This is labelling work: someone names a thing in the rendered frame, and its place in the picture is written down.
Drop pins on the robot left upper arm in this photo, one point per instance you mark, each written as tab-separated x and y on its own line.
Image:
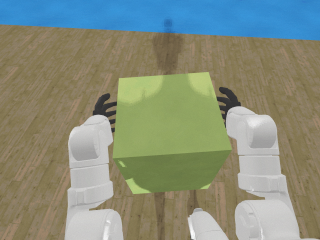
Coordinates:
102	224

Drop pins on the right robot forearm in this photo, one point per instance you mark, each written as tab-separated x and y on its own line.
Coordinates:
258	150

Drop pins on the right robot hand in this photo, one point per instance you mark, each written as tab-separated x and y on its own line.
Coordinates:
231	101

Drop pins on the robot right upper arm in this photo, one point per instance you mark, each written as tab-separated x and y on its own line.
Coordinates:
268	219

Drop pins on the left robot hand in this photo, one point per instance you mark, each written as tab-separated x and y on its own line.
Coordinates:
100	108

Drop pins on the robot right thigh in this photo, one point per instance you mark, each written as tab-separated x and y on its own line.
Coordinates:
203	226

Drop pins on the right robot shin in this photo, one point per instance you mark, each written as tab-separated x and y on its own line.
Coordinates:
197	210

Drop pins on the left robot forearm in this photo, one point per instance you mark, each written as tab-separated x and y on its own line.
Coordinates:
88	161

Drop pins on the carton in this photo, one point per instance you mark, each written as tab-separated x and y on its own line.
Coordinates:
169	133

